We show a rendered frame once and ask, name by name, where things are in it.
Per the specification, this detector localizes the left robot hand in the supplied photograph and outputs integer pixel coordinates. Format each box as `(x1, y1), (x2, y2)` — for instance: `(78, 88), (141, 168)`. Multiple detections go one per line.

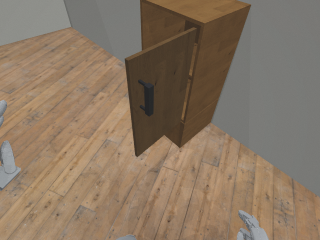
(0, 100), (21, 191)

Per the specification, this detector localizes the cupboard door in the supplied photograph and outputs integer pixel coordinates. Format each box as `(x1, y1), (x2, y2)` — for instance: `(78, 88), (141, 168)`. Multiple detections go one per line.
(125, 27), (197, 157)

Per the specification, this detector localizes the handle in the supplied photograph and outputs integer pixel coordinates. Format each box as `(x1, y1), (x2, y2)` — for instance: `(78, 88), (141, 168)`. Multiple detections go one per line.
(138, 79), (154, 117)

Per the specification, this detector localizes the right robot hand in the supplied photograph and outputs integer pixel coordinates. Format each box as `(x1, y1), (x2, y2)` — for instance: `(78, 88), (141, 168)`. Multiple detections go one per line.
(236, 210), (269, 240)

